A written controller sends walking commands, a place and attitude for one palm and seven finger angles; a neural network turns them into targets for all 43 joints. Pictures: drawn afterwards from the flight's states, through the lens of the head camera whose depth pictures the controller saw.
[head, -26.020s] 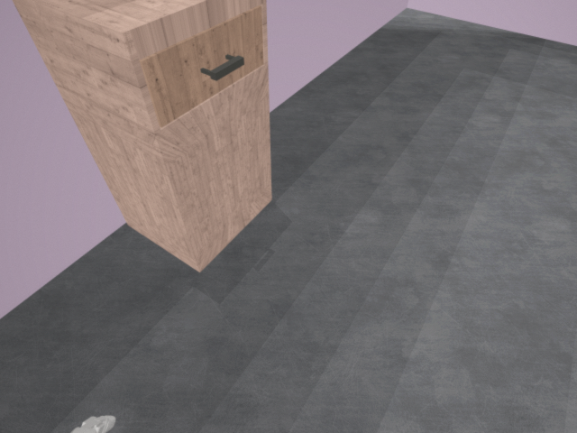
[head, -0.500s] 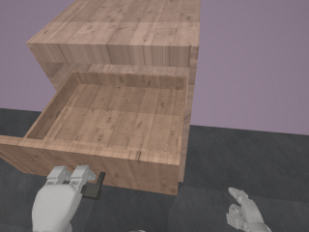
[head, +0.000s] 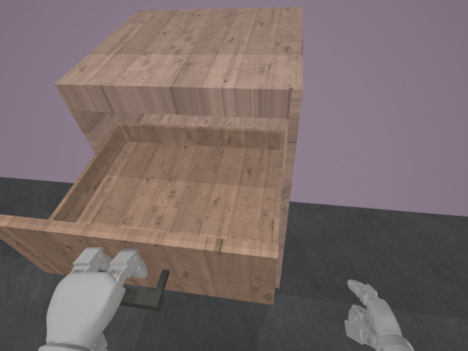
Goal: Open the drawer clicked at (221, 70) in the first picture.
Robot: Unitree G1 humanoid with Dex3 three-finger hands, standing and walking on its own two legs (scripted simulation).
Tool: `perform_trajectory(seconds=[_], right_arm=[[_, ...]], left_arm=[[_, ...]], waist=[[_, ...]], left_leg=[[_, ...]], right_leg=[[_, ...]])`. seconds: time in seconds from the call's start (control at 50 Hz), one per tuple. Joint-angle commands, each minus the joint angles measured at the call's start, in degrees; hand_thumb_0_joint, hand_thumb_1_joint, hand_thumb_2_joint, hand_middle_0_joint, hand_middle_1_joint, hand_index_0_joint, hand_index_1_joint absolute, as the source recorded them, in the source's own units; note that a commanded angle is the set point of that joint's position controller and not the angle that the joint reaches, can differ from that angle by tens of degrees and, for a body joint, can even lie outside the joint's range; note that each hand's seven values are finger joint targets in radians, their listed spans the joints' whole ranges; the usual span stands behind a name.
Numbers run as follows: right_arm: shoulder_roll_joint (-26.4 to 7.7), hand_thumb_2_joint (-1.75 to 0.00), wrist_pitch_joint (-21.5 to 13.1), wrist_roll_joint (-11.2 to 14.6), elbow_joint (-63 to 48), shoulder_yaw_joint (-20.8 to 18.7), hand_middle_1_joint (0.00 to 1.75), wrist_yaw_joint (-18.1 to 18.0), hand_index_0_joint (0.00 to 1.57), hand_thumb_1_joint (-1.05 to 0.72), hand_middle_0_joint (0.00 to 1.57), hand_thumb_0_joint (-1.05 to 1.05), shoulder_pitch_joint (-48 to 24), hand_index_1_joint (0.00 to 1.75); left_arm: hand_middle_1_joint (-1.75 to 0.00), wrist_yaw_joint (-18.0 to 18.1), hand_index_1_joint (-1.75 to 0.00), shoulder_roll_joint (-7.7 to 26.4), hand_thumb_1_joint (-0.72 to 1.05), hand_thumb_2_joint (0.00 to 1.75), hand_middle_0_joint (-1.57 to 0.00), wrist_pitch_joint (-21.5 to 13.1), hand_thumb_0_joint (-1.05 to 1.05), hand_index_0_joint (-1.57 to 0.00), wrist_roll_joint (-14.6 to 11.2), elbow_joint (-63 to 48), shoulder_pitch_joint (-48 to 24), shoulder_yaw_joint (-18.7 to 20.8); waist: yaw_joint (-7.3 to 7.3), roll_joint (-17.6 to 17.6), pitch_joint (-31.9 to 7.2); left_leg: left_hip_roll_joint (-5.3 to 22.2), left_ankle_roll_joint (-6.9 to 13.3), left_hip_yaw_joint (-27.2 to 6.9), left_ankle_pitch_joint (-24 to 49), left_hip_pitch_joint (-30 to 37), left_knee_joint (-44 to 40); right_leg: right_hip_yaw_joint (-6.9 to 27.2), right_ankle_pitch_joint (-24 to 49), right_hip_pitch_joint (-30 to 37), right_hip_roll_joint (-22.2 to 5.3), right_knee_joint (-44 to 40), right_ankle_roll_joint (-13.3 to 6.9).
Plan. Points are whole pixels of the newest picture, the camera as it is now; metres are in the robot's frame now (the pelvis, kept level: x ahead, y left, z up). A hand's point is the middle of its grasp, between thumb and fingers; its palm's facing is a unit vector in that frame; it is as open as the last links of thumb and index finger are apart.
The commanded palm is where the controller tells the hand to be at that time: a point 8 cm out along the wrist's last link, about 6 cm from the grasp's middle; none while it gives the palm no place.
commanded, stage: lift the hand off the handle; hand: left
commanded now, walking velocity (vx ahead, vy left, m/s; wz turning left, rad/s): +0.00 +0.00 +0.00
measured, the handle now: (129, 284) +0.20 +0.21 +0.04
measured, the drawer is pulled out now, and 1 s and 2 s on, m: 0.30 0.30 0.30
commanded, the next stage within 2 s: draw the hand back to the body in 0.82 s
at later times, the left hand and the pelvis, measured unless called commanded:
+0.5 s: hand (77, 271) +0.17 +0.22 +0.15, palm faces +0.19 -0.13 -0.97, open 13.5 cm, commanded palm +0.12 +0.22 +0.21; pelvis +0.00 +0.01 +0.02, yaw +0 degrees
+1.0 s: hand (61, 267) +0.16 +0.22 +0.18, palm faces +0.14 -0.13 -0.98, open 13.9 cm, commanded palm +0.12 +0.22 +0.24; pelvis +0.00 +0.00 +0.03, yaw +0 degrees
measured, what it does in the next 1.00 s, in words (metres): stands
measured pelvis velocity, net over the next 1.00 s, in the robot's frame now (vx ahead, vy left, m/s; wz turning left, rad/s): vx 0.00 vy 0.00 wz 0.01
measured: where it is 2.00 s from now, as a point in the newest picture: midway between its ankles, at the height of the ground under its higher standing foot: outside the picture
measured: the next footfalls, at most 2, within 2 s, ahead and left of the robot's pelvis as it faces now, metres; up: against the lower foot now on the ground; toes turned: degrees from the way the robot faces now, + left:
none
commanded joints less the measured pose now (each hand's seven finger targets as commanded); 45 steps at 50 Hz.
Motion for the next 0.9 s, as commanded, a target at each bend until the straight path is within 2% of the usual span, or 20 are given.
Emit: perform_trajectory(seconds=[0.0,0.06,0.18,0.28,0.3,0.36,0.42,0.46,0.5,0.56,0.58,0.64,0.66,0.68,0.72,0.76,0.78,0.8,0.86,0.88], right_arm=[[-4.4,-0.90,-3.3,0.4,-10.0,-1.8,0.30,0.6,0.20,-0.90,0.20,0.00,-8.4,0.30],[-4.9,-0.90,-3.2,0.9,-11.0,-1.5,0.30,0.8,0.20,-0.90,0.20,0.00,-9.1,0.30],[-4.7,-0.90,-2.1,1.9,-11.6,-0.7,0.30,1.5,0.20,-0.90,0.20,0.00,-8.9,0.30],[-4.8,-0.90,-1.5,2.6,-12.8,0.1,0.30,1.3,0.20,-0.90,0.20,0.00,-9.2,0.30],[-5.0,-0.90,-1.1,2.9,-12.5,0.0,0.30,0.9,0.20,-0.90,0.20,0.00,-9.6,0.30],[-5.4,-0.90,-0.8,3.5,-13.4,0.5,0.30,0.7,0.20,-0.90,0.20,0.00,-11.4,0.30],[-5.1,-0.90,0.0,3.1,-12.1,0.6,0.30,0.7,0.20,-0.90,0.20,0.00,-10.3,0.30],[-5.4,-0.90,0.2,4.2,-12.7,0.9,0.30,0.6,0.20,-0.90,0.20,0.00,-12.8,0.30],[-5.2,-0.90,0.9,4.1,-11.9,1.2,0.30,0.7,0.20,-0.90,0.20,0.00,-12.3,0.30],[-6.2,-0.90,1.4,4.8,-13.2,1.3,0.30,0.6,0.20,-0.90,0.20,0.00,-14.5,0.30],[-5.7,-0.90,1.6,4.4,-13.5,1.7,0.30,0.8,0.20,-0.90,0.20,0.00,-13.1,0.30],[-6.5,-0.90,1.9,4.6,-13.5,1.4,0.30,0.6,0.20,-0.90,0.20,0.00,-12.9,0.30],[-6.8,-0.90,1.8,5.1,-14.0,1.5,0.30,0.5,0.20,-0.90,0.20,0.00,-14.7,0.30],[-6.2,-0.90,1.9,4.5,-13.9,1.8,0.30,0.9,0.20,-0.90,0.20,0.00,-13.0,0.30],[-6.1,-0.90,1.9,4.6,-13.6,1.3,0.30,1.1,0.20,-0.90,0.20,0.00,-12.8,0.30],[-6.9,-0.90,1.9,5.5,-13.5,1.3,0.30,1.2,0.20,-0.90,0.20,0.00,-14.3,0.30],[-6.2,-0.90,2.1,4.7,-13.7,1.6,0.30,1.4,0.20,-0.90,0.20,0.00,-13.1,0.30],[-6.3,-0.90,2.2,4.9,-13.3,1.2,0.30,1.4,0.20,-0.90,0.20,0.00,-13.2,0.30],[-6.9,-0.90,1.7,5.2,-13.8,1.2,0.30,0.9,0.20,-0.90,0.20,0.00,-14.1,0.30],[-6.3,-0.90,1.7,4.6,-13.9,1.6,0.30,0.9,0.20,-0.90,0.20,0.00,-12.7,0.30]], left_arm=[[-1.20,4.3,-1.20,6.8,-0.50,0.30,-0.30,0.3,0.00,-0.30,-1.0,-22.3,-8.3,9.9],[-1.20,3.5,-1.20,8.4,-0.50,0.30,-0.30,1.5,0.00,-0.30,-1.4,-23.7,-4.9,11.6],[-1.20,-0.3,-1.20,6.8,-0.50,0.30,-0.30,4.6,0.00,-0.30,-2.0,-26.0,-4.3,8.6],[-1.20,-3.7,-1.20,7.7,-0.50,0.30,-0.30,6.1,0.00,-0.30,-2.8,-29.2,-5.2,8.4],[-1.20,-4.2,-1.20,8.8,-0.50,0.30,-0.30,6.0,0.00,-0.30,-3.3,-28.3,-5.2,9.4],[-1.20,-5.6,-1.20,10.5,-0.50,0.30,-0.30,6.9,0.00,-0.30,-4.0,-29.6,-5.7,11.5],[-1.20,-7.8,-1.20,9.6,-0.50,0.30,-0.30,7.5,0.00,-0.30,-3.9,-27.7,-8.2,10.0],[-1.20,-9.4,-1.20,10.8,-0.50,0.30,-0.30,9.0,0.00,-0.30,-5.5,-27.5,-7.6,11.8],[-1.20,-11.2,-1.20,11.5,-0.50,0.30,-0.30,9.8,0.00,-0.30,-5.8,-25.9,-8.2,11.9],[-1.20,-13.1,-1.20,13.1,-0.50,0.30,-0.30,11.1,0.00,-0.30,-7.1,-30.1,-10.5,13.3],[-1.20,-13.9,-1.20,12.2,-0.50,0.30,-0.30,11.4,0.00,-0.30,-6.7,-30.9,-10.3,11.9],[-1.20,-14.6,-1.20,14.4,-0.50,0.30,-0.30,11.1,0.00,-0.30,-7.6,-31.6,-9.7,14.1],[-1.20,-14.6,-1.20,15.2,-0.50,0.30,-0.30,11.5,0.00,-0.30,-8.7,-33.2,-10.1,15.6],[-1.20,-15.0,-1.20,14.1,-0.50,0.30,-0.30,11.4,0.00,-0.30,-7.8,-34.0,-10.8,14.2],[-1.20,-15.4,-1.20,12.2,-0.50,0.30,-0.30,11.2,0.00,-0.30,-8.9,-32.0,-6.9,13.2],[-1.20,-15.4,-1.20,15.0,-0.50,0.30,-0.30,11.4,0.00,-0.30,-10.0,-31.1,-6.0,17.2],[-1.20,-16.0,-1.20,13.0,-0.50,0.30,-0.30,11.5,0.00,-0.30,-9.1,-32.1,-7.3,14.6],[-1.20,-15.9,-1.20,13.4,-0.50,0.30,-0.30,11.1,0.00,-0.30,-9.2,-31.3,-8.0,14.8],[-1.20,-15.2,-1.20,15.9,-0.50,0.30,-0.30,10.7,0.00,-0.30,-10.2,-32.4,-7.6,18.0],[-1.20,-15.5,-1.20,14.9,-0.50,0.30,-0.30,10.5,0.00,-0.30,-9.1,-31.6,-7.8,16.7]], waist=[[-0.61,-1.0,-8.8],[-0.10,-0.8,-9.0],[0.09,-2.7,-7.0],[0.80,-2.3,-5.8],[0.73,-2.6,-3.8],[0.79,-1.9,-3.7],[0.59,-3.0,-1.9],[0.54,-1.2,-1.6],[0.61,-3.2,-0.3],[0.53,0.5,-2.0],[1.10,0.5,-3.3],[0.92,-1.3,-2.2],[0.70,0.4,-2.3],[1.18,0.1,-3.7],[0.87,-1.6,-1.2],[0.75,-1.5,0.1],[1.12,-2.4,-1.5],[0.43,-2.7,0.1],[0.68,-1.6,-1.3],[1.18,-2.8,-2.1]], left_leg=[[0.9,0.4,-1.2,14.5,8.7,-6.2],[1.2,0.2,-1.4,16.5,9.3,-6.5],[2.2,0.3,-1.0,16.0,9.4,-9.2],[2.8,0.4,-0.9,16.1,10.3,-11.8],[2.9,0.4,-0.7,15.7,10.0,-12.6],[3.2,0.5,-0.9,15.9,11.2,-13.4],[2.7,0.6,-0.2,15.5,11.6,-15.1],[3.2,0.6,-0.7,14.9,11.8,-16.2],[2.8,0.5,-0.2,16.1,11.2,-17.4],[3.5,0.4,-0.5,16.1,11.5,-18.6],[3.2,0.6,0.0,16.8,11.7,-18.9],[3.2,0.4,0.2,18.8,12.5,-18.9],[3.7,0.4,-0.1,17.3,12.2,-18.8],[3.3,0.5,0.0,18.4,12.5,-18.9],[3.1,0.4,0.3,19.3,12.8,-18.7],[3.6,0.2,0.1,16.9,11.6,-19.1],[2.9,0.4,0.6,16.9,11.7,-19.1],[3.0,0.3,0.7,16.7,12.0,-18.9],[3.1,0.4,0.3,14.8,12.1,-18.6],[2.6,0.5,0.8,15.0,12.2,-18.5]], right_leg=[[2.0,7.3,0.8,-2.3,-9.7,-1.1],[3.0,9.6,2.3,-2.0,-10.3,-1.2],[1.1,8.2,4.5,-2.8,-11.6,-0.1],[0.0,7.8,7.5,-2.9,-13.4,0.2],[0.1,8.1,8.1,-2.6,-14.5,0.3],[0.6,9.7,10.0,-2.5,-15.8,0.3],[-0.4,8.5,11.0,-2.7,-17.2,0.5],[0.0,9.7,13.0,-2.5,-17.7,0.5],[-0.4,10.7,14.8,-2.8,-18.3,0.8],[-0.5,12.3,17.5,-2.6,-18.3,0.9],[-1.6,11.4,18.1,-3.0,-18.2,1.0],[-0.7,13.7,18.0,-2.9,-19.3,1.3],[0.0,13.6,18.5,-2.5,-19.4,1.1],[-1.2,12.9,18.7,-3.0,-19.1,1.1],[-1.2,13.7,17.6,-2.9,-19.7,1.3],[-0.1,13.0,17.6,-2.3,-20.0,1.2],[-1.5,11.9,17.9,-3.1,-19.8,1.4],[-0.6,11.1,16.6,-2.9,-20.3,1.3],[0.3,11.1,17.4,-2.7,-20.6,1.3],[-0.7,9.3,17.1,-3.3,-20.6,1.4]])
